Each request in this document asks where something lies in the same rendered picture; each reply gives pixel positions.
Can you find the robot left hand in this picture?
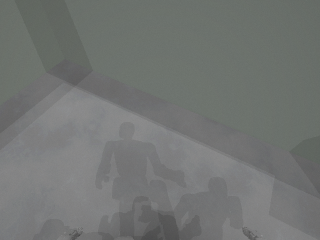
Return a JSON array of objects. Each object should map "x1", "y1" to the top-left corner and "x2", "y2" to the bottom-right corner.
[{"x1": 57, "y1": 227, "x2": 83, "y2": 240}]

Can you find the robot right hand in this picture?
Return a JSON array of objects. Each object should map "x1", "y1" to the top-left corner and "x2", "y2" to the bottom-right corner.
[{"x1": 242, "y1": 227, "x2": 267, "y2": 240}]

